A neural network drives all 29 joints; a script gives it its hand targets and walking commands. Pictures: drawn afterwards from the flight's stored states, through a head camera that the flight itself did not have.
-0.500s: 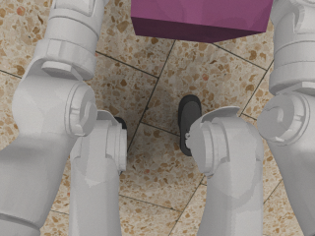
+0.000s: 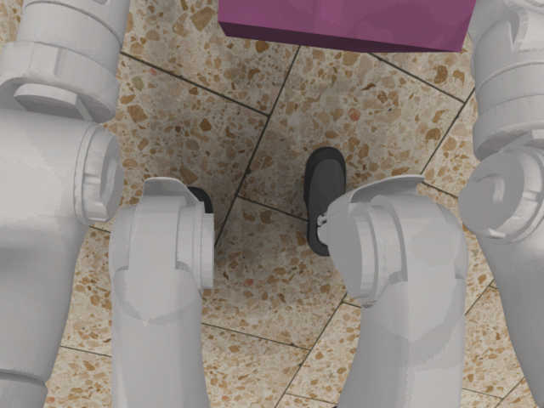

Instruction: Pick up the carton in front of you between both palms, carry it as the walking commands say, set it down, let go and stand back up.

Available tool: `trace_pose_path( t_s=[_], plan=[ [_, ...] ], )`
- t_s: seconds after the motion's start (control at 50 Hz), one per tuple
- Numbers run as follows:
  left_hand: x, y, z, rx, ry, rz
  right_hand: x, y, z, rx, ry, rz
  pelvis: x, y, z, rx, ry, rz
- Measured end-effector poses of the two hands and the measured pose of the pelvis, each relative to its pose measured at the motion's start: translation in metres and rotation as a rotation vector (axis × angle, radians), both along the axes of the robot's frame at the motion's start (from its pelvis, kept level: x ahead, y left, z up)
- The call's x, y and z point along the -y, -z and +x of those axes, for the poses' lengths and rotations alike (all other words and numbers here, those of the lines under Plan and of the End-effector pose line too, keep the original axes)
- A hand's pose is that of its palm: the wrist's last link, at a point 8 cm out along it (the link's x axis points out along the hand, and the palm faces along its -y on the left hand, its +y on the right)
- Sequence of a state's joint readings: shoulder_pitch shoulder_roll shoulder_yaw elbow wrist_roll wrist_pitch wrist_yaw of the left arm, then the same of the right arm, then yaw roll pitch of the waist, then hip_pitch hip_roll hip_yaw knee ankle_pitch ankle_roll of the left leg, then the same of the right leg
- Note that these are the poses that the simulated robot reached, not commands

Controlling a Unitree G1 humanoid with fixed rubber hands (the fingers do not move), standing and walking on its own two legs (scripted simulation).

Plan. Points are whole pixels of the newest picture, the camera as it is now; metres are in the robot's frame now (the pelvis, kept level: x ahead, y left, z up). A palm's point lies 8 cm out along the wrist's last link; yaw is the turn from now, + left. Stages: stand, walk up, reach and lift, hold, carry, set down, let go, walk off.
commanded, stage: set down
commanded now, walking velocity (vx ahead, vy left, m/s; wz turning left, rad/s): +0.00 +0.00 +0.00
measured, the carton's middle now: out of the picture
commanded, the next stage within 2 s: let go in 1.14 s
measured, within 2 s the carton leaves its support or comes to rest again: neither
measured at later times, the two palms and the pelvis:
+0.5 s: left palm out of the picture +0.61 +0.11 -0.05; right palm out of the picture +0.53 -0.26 -0.05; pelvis +0.00 -0.01 +0.06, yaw +0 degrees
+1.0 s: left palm out of the picture +0.61 +0.12 +0.10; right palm out of the picture +0.53 -0.27 +0.10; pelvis +0.03 -0.01 +0.19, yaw +0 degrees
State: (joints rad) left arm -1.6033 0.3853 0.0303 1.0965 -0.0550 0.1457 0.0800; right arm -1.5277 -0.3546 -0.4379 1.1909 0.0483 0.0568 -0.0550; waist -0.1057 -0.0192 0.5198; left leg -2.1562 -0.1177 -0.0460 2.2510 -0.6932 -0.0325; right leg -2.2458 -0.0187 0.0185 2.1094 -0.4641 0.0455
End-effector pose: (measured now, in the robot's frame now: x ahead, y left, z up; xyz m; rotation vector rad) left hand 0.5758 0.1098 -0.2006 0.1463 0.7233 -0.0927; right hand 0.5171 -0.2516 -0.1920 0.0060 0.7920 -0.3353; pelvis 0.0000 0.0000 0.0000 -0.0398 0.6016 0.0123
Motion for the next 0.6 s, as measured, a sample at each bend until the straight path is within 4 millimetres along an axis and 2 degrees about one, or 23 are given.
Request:
trace_pose_path(
  t_s=[0.04, 0.1, 0.18, 0.26, 0.34, 0.42, 0.6],
  plan=[
    [-0.01, -0.004, 0.005, 0.01, -0.011, 0.014, 0.004, 0.001, 0.0, 0.013, 0.012, -0.002, 0.001, 0.0, 0.0, 0.001, -0.003, 0.0],
    [-0.015, -0.017, 0.015, 0.034, -0.012, 0.017, 0.007, -0.004, 0.005, 0.041, 0.017, 0.001, 0.003, 0.001, 0.001, -0.003, -0.009, 0.002],
    [-0.006, -0.038, 0.028, 0.069, -0.006, 0.003, 0.01, -0.022, 0.014, 0.085, 0.018, 0.002, 0.005, 0.001, 0.001, -0.015, -0.008, 0.007],
    [0.007, -0.064, 0.035, 0.104, 0.0, 0.002, 0.012, -0.051, 0.02, 0.139, 0.022, 0.004, 0.005, -0.006, 0.001, -0.033, 0.008, 0.013],
    [0.014, -0.096, 0.035, 0.111, -0.01, 0.011, 0.013, -0.086, 0.02, 0.163, 0.024, 0.005, 0.005, -0.023, 0.001, -0.057, 0.023, 0.022],
    [0.011, -0.127, 0.034, 0.089, -0.027, 0.017, 0.012, -0.116, 0.018, 0.154, 0.027, 0.009, 0.005, -0.044, 0.002, -0.098, 0.03, 0.031],
    [-0.002, -0.181, 0.036, 0.093, -0.037, 0.012, 0.012, -0.168, 0.018, 0.158, 0.021, -0.005, 0.006, -0.086, 0.008, -0.189, 0.026, 0.034]
  ],
)
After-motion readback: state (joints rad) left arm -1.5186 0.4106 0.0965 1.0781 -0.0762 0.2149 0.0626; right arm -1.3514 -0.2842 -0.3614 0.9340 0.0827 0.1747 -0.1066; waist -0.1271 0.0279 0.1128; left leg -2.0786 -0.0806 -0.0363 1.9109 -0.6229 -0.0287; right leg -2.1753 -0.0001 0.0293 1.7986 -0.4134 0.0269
